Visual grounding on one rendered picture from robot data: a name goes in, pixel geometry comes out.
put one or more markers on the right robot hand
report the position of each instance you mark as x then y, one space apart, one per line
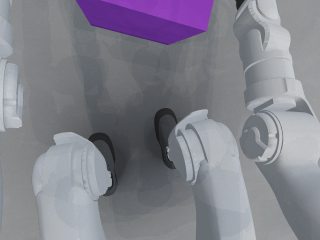
239 3

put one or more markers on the robot left upper arm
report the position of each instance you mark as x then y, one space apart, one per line
12 100

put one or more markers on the carton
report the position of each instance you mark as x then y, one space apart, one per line
161 21

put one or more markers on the robot right upper arm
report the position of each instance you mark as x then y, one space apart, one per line
285 146

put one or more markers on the right robot forearm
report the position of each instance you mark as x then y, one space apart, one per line
267 63

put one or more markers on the left robot forearm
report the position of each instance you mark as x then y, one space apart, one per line
6 30

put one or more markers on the right robot thigh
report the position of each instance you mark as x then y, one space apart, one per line
203 157

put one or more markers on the robot right shin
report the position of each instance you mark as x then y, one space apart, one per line
196 116

